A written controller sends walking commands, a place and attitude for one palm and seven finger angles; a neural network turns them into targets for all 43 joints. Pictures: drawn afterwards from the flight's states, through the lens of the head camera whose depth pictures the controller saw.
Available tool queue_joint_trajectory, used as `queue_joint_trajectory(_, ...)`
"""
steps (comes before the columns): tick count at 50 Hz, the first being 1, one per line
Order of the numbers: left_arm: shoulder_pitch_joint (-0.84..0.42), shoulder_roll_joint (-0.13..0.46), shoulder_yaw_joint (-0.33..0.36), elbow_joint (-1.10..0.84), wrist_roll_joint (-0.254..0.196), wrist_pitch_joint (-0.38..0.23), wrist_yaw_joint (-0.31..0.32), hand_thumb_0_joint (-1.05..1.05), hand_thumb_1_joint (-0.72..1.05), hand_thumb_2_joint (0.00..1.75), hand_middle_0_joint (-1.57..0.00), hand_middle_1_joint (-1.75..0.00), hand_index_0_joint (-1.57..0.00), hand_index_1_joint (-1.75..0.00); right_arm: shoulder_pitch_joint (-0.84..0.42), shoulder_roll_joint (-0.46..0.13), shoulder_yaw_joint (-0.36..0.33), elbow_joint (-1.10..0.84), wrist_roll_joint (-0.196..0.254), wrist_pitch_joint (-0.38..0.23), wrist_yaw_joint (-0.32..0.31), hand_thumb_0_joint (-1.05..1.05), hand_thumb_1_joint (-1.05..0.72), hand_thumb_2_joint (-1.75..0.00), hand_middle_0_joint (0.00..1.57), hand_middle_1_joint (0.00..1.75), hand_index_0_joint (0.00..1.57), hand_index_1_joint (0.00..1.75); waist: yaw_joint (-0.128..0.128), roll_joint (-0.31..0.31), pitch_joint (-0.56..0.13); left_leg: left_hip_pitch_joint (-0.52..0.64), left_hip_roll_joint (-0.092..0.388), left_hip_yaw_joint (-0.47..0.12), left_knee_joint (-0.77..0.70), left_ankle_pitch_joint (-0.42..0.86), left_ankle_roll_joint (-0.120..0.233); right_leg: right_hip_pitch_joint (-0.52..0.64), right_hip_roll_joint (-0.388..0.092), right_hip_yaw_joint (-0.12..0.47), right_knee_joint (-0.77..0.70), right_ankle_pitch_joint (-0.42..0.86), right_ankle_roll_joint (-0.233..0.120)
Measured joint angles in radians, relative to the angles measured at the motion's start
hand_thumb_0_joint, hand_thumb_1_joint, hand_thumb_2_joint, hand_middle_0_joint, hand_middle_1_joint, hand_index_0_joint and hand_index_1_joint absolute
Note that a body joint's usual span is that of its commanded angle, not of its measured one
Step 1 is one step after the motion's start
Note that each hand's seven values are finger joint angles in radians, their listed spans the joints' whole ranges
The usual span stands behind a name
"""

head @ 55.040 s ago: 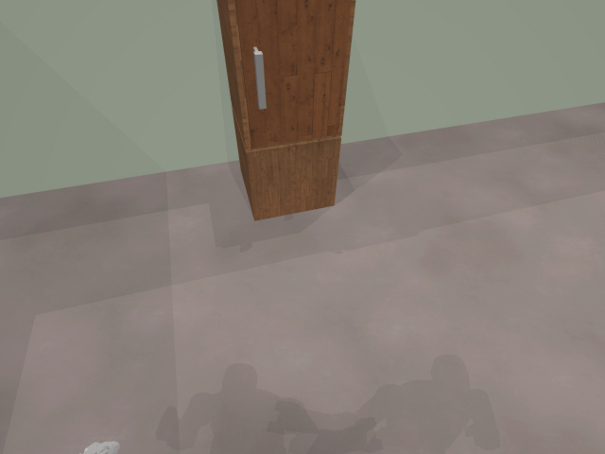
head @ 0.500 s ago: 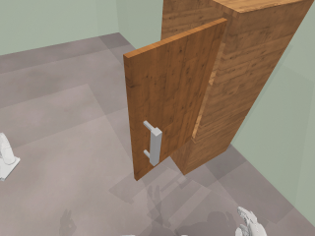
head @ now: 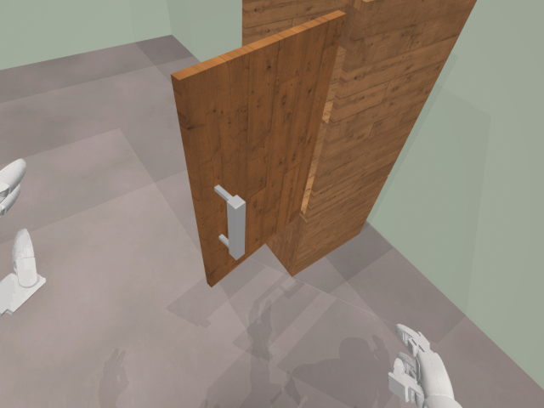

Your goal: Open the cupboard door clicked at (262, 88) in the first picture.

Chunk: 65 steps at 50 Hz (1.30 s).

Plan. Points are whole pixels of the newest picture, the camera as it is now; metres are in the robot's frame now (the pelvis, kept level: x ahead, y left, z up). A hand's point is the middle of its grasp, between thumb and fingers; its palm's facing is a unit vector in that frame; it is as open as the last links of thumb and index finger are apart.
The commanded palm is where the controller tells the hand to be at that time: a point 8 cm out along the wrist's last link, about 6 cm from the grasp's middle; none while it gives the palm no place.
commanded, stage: step back with the hand held close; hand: left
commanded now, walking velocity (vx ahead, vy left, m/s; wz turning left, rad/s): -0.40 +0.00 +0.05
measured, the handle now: (229, 223) +0.46 +0.10 -0.07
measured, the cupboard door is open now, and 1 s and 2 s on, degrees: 100 100 100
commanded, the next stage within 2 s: stop stepping back and stand still in 0.16 s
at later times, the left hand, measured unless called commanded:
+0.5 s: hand out of the picture +0.05 +0.24 +0.16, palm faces +0.42 -0.78 -0.46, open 7.4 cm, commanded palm -0.01 +0.27 +0.18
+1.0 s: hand out of the picture +0.01 +0.25 +0.16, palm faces +0.44 -0.78 -0.45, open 7.4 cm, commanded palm -0.05 +0.29 +0.18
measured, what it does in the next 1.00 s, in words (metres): walks backwards: left foot, then right foot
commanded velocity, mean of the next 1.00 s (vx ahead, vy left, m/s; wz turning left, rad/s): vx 0.02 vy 0.03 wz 0.01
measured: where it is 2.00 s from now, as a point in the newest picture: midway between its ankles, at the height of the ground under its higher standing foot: outside the picture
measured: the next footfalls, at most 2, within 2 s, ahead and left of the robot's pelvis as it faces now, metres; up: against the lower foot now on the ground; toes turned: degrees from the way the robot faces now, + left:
left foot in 0.06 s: +0.03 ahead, +0.10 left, +0.00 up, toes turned +1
right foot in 0.40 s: -0.15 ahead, -0.13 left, +0.00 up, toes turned -1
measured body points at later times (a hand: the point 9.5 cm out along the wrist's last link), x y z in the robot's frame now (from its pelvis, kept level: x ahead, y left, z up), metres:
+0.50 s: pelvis -0.14 -0.03 +0.00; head -0.13 -0.01 +0.45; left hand +0.02 +0.28 +0.19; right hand +0.01 -0.25 -0.09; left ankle -0.09 +0.09 -0.70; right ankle -0.19 -0.13 -0.74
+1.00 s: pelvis -0.18 -0.02 +0.00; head -0.19 -0.01 +0.45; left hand -0.02 +0.29 +0.18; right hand -0.03 -0.25 -0.09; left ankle -0.15 +0.10 -0.74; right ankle -0.19 -0.13 -0.74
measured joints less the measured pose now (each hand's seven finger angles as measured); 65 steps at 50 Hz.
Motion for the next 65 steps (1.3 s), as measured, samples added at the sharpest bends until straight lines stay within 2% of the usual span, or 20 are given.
queue_joint_trajectory(2, 0.020, 0.021, 0.016, -0.004, -0.002, 0.006, 0.000, 0.01, 0.88, 0.89, -0.22, -0.30, -0.21, -0.30, 0.002, -0.016, 0.000, -0.021, 0.001, 0.013, -0.009, 0.01, -0.91, -0.90, 0.20, 0.30, 0.21, 0.30, -0.006, -0.008, -0.007, 0.044, -0.009, -0.001, -0.045, 0.036, -0.004, -0.013, -0.001, 0.000, -0.014, 0.021, 0.002)
queue_joint_trajectory(3, 0.022, 0.026, 0.020, -0.007, -0.005, 0.009, 0.001, 0.01, 0.88, 0.89, -0.22, -0.30, -0.21, -0.30, 0.003, -0.031, -0.002, -0.032, 0.002, 0.017, -0.014, 0.01, -0.91, -0.90, 0.20, 0.30, 0.21, 0.30, -0.008, 0.002, -0.004, 0.074, -0.004, -0.006, -0.096, 0.120, -0.002, -0.020, 0.006, -0.007, -0.016, 0.030, 0.006)
queue_joint_trajectory(6, 0.003, 0.045, 0.031, -0.004, -0.014, 0.017, -0.001, 0.01, 0.88, 0.89, -0.22, -0.30, -0.21, -0.30, -0.010, -0.042, -0.024, -0.033, 0.012, 0.025, -0.022, 0.01, -0.91, -0.90, 0.20, 0.30, 0.20, 0.30, 0.000, -0.012, 0.032, 0.114, -0.016, -0.006, -0.194, 0.110, 0.031, -0.055, -0.006, -0.014, 0.022, 0.054, 0.045)
queue_joint_trajectory(8, 0.008, 0.049, 0.037, -0.006, -0.022, 0.028, -0.005, 0.02, 0.88, 0.89, -0.21, -0.30, -0.21, -0.30, -0.009, -0.039, -0.033, -0.038, 0.001, 0.018, -0.015, 0.01, -0.91, -0.90, 0.20, 0.30, 0.20, 0.30, 0.007, -0.022, 0.049, 0.122, -0.023, 0.002, -0.230, 0.134, 0.040, -0.097, -0.016, -0.014, 0.125, -0.006, 0.061)
queue_joint_trajectory(11, 0.027, 0.029, 0.025, -0.021, -0.026, 0.040, -0.006, 0.02, 0.89, 0.89, -0.21, -0.30, -0.21, -0.30, 0.008, -0.032, -0.036, -0.036, -0.009, -0.020, -0.003, 0.01, -0.91, -0.90, 0.20, 0.30, 0.20, 0.30, 0.018, -0.005, 0.062, 0.123, -0.012, -0.001, -0.261, 0.180, 0.042, -0.129, -0.021, -0.022, 0.281, -0.102, 0.066)
queue_joint_trajectory(15, 0.039, 0.000, 0.009, -0.034, -0.028, 0.061, 0.008, 0.02, 0.89, 0.89, -0.21, -0.30, -0.21, -0.30, 0.026, -0.005, -0.017, -0.010, -0.015, -0.053, -0.001, 0.01, -0.91, -0.90, 0.20, 0.30, 0.20, 0.30, 0.039, 0.008, 0.061, 0.108, 0.012, -0.001, -0.290, 0.233, 0.031, -0.111, -0.044, -0.039, 0.360, -0.157, 0.076)
queue_joint_trajectory(17, 0.033, -0.012, 0.004, -0.030, -0.027, 0.075, 0.019, 0.02, 0.89, 0.89, -0.21, -0.30, -0.21, -0.30, 0.037, 0.010, -0.004, -0.001, -0.015, -0.059, -0.002, 0.01, -0.91, -0.90, 0.20, 0.30, 0.20, 0.30, 0.041, 0.013, 0.054, 0.091, 0.020, -0.009, -0.298, 0.257, 0.023, -0.061, -0.058, -0.056, 0.298, -0.177, 0.070)
queue_joint_trajectory(19, 0.031, -0.013, 0.007, -0.029, -0.025, 0.087, 0.029, 0.02, 0.89, 0.89, -0.21, -0.30, -0.21, -0.30, 0.053, 0.027, 0.010, 0.000, -0.015, -0.059, -0.004, 0.01, -0.91, -0.90, 0.20, 0.30, 0.21, 0.30, 0.035, 0.007, 0.042, 0.059, 0.017, -0.015, -0.284, 0.251, 0.011, 0.022, -0.074, -0.079, 0.151, -0.173, 0.056)
queue_joint_trajectory(20, 0.036, -0.004, 0.018, -0.036, -0.024, 0.089, 0.033, 0.02, 0.89, 0.89, -0.21, -0.30, -0.21, -0.30, 0.059, 0.037, 0.017, -0.006, -0.016, -0.058, -0.003, 0.01, -0.90, -0.90, 0.20, 0.30, 0.21, 0.30, 0.033, -0.015, 0.032, 0.027, 0.003, -0.006, -0.253, 0.213, 0.002, 0.062, -0.092, -0.071, 0.055, -0.188, 0.039)
queue_joint_trajectory(22, 0.025, -0.024, 0.011, -0.035, -0.019, 0.079, 0.032, 0.02, 0.89, 0.89, -0.21, -0.30, -0.21, -0.30, 0.053, 0.030, 0.022, 0.013, -0.025, -0.051, -0.001, 0.01, -0.90, -0.90, 0.20, 0.30, 0.21, 0.30, 0.042, 0.002, 0.035, -0.045, 0.010, -0.019, -0.097, 0.095, -0.018, 0.046, -0.081, -0.069, 0.020, -0.061, 0.024)
queue_joint_trajectory(24, 0.016, -0.039, -0.007, -0.023, -0.018, 0.068, 0.030, 0.02, 0.89, 0.89, -0.21, -0.30, -0.21, -0.30, 0.071, 0.025, 0.020, 0.050, -0.020, -0.041, 0.001, 0.01, -0.90, -0.90, 0.20, 0.30, 0.21, 0.30, 0.046, 0.005, 0.020, -0.081, 0.002, -0.031, 0.096, 0.037, -0.027, 0.039, -0.078, -0.070, 0.030, -0.031, 0.027)
queue_joint_trajectory(26, 0.009, -0.051, -0.017, -0.002, -0.014, 0.057, 0.031, 0.02, 0.88, 0.89, -0.21, -0.30, -0.21, -0.30, 0.107, 0.021, 0.018, 0.075, -0.014, -0.036, -0.004, 0.01, -0.90, -0.90, 0.20, 0.30, 0.21, 0.30, 0.044, -0.008, -0.011, -0.057, 0.000, -0.014, 0.163, 0.016, -0.024, 0.043, -0.087, -0.069, 0.024, -0.028, 0.032)
queue_joint_trajectory(29, -0.012, -0.071, -0.027, 0.039, -0.004, 0.043, 0.035, 0.02, 0.88, 0.89, -0.21, -0.30, -0.21, -0.30, 0.158, -0.003, 0.007, 0.088, -0.012, -0.043, -0.019, 0.01, -0.90, -0.90, 0.20, 0.30, 0.21, 0.30, 0.028, -0.009, -0.048, 0.061, 0.014, 0.015, 0.026, -0.004, -0.003, 0.043, -0.097, -0.080, 0.032, -0.035, 0.038)
queue_joint_trajectory(31, -0.031, -0.081, -0.032, 0.057, -0.001, 0.038, 0.035, 0.01, 0.88, 0.89, -0.21, -0.30, -0.21, -0.30, 0.180, -0.033, -0.007, 0.083, -0.011, -0.053, -0.028, 0.01, -0.90, -0.90, 0.20, 0.30, 0.21, 0.30, 0.011, 0.018, -0.057, 0.148, 0.031, 0.012, -0.105, -0.001, 0.014, 0.028, -0.090, -0.103, 0.068, -0.053, 0.044)
queue_joint_trajectory(36, -0.022, -0.064, 0.008, 0.082, -0.001, 0.037, 0.034, 0.02, 0.89, 0.89, -0.21, -0.30, -0.21, -0.30, 0.153, -0.039, -0.020, 0.075, -0.006, -0.061, -0.036, 0.01, -0.91, -0.90, 0.20, 0.30, 0.20, 0.30, -0.006, -0.007, -0.019, 0.164, 0.009, 0.042, -0.106, 0.035, 0.008, 0.008, -0.119, -0.080, 0.138, -0.072, 0.062)
queue_joint_trajectory(40, -0.017, -0.045, 0.016, 0.073, 0.004, 0.030, 0.032, 0.02, 0.89, 0.89, -0.21, -0.30, -0.21, -0.30, 0.138, -0.018, -0.010, 0.054, -0.007, -0.089, -0.028, 0.01, -0.91, -0.90, 0.20, 0.30, 0.20, 0.30, -0.015, 0.004, 0.005, 0.159, 0.018, 0.037, -0.098, 0.042, 0.007, 0.010, -0.111, -0.088, 0.132, -0.060, 0.056)
queue_joint_trajectory(47, 0.014, -0.066, -0.009, 0.060, -0.006, -0.004, 0.019, 0.02, 0.89, 0.89, -0.21, -0.30, -0.21, -0.30, 0.116, 0.003, 0.006, 0.050, -0.007, -0.078, -0.008, 0.01, -0.91, -0.90, 0.20, 0.30, 0.20, 0.30, -0.002, 0.039, 0.004, 0.139, 0.043, 0.025, -0.096, 0.059, -0.004, 0.015, -0.085, -0.098, 0.081, -0.017, 0.045)
queue_joint_trajectory(54, -0.025, -0.090, -0.016, 0.113, -0.001, 0.018, 0.019, 0.02, 0.89, 0.89, -0.21, -0.30, -0.21, -0.30, 0.102, 0.003, 0.011, 0.050, -0.010, -0.069, -0.023, 0.01, -0.91, -0.90, 0.20, 0.30, 0.21, 0.30, 0.025, 0.037, 0.016, 0.168, 0.027, 0.036, -0.165, 0.100, 0.007, 0.030, -0.099, -0.089, 0.037, 0.016, 0.059)
queue_joint_trajectory(65, -0.020, -0.089, -0.031, 0.086, 0.000, 0.029, 0.019, 0.02, 0.89, 0.89, -0.21, -0.30, -0.21, -0.30, 0.077, 0.001, 0.011, 0.026, -0.013, -0.083, -0.021, 0.01, -0.91, -0.90, 0.20, 0.30, 0.21, 0.30, 0.024, 0.038, 0.034, 0.169, 0.028, 0.033, -0.205, 0.130, 0.007, 0.038, -0.095, -0.093, -0.018, 0.053, 0.060)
